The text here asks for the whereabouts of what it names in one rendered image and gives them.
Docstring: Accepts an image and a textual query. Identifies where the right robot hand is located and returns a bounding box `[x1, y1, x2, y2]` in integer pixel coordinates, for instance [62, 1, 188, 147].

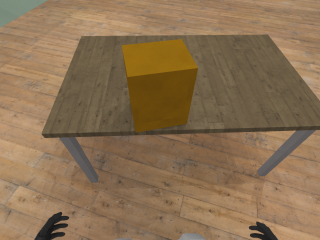
[249, 221, 278, 240]

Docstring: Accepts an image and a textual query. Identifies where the table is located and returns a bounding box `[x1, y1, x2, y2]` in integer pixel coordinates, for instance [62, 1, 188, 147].
[41, 34, 320, 183]

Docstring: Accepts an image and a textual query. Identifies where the carton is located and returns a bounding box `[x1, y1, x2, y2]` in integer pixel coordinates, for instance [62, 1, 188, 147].
[121, 39, 198, 133]

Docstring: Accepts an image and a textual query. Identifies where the left robot hand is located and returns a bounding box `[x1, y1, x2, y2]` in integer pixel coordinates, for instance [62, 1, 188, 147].
[34, 212, 69, 240]

